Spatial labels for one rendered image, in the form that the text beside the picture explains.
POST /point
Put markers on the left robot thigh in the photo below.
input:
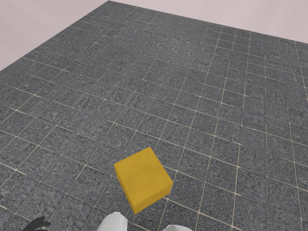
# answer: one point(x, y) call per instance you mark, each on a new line
point(113, 222)

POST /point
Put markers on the carton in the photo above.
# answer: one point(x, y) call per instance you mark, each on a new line
point(143, 179)

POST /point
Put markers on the left robot hand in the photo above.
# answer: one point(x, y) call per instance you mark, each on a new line
point(38, 222)

